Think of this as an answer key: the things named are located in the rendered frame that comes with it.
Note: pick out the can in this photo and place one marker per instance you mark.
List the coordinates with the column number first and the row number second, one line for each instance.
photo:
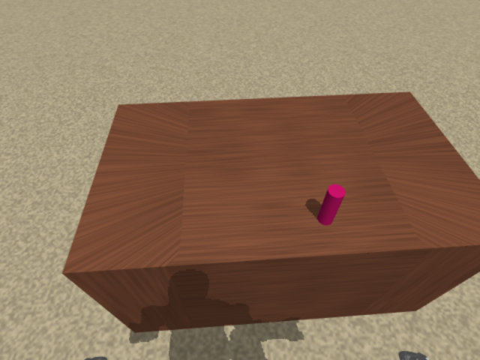
column 331, row 204

